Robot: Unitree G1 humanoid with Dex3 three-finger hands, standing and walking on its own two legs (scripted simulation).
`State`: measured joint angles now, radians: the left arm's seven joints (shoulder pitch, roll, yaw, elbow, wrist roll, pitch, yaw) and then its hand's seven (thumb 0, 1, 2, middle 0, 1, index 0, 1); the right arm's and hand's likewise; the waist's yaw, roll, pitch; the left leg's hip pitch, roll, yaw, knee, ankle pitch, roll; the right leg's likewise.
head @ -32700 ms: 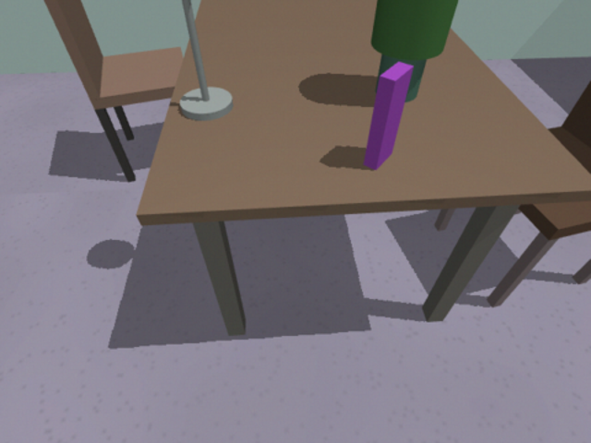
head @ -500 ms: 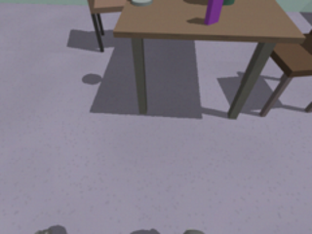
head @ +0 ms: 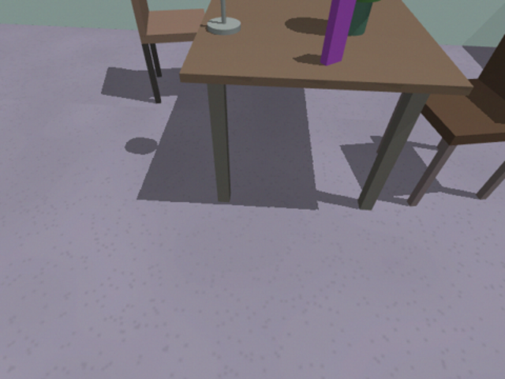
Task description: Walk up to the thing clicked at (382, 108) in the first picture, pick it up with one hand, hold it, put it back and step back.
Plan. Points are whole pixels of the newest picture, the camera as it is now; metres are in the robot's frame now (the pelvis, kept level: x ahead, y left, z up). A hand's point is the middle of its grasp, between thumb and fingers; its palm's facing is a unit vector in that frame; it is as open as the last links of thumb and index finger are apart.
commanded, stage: step back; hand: right
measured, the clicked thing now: (337, 31) +1.11 -0.23 +0.08
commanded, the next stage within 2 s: stand in 0.34 s
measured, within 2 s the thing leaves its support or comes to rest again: neither
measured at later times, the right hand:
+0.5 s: hand out of the picture +0.11 -0.25 -0.14, palm faces +0.02 +0.94 -0.33, open 7.4 cm
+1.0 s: hand out of the picture +0.06 -0.26 -0.15, palm faces -0.01 +0.95 -0.32, open 7.4 cm
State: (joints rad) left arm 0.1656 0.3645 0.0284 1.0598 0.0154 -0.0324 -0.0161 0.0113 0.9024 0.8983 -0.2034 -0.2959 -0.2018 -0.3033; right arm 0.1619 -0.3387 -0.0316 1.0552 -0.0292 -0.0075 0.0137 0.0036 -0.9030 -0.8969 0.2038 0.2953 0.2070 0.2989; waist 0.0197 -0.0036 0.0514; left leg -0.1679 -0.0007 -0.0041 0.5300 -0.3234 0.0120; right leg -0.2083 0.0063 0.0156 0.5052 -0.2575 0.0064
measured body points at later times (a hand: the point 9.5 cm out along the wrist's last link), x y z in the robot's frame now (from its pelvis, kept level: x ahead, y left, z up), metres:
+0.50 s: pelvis +0.01 +0.00 +0.01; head +0.02 +0.01 +0.46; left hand +0.12 +0.30 -0.12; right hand +0.11 -0.29 -0.12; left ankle -0.02 +0.11 -0.74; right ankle +0.01 -0.13 -0.74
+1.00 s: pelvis -0.01 -0.01 +0.01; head +0.00 -0.01 +0.46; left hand +0.06 +0.30 -0.12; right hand +0.06 -0.31 -0.12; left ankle -0.02 +0.11 -0.74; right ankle +0.01 -0.13 -0.74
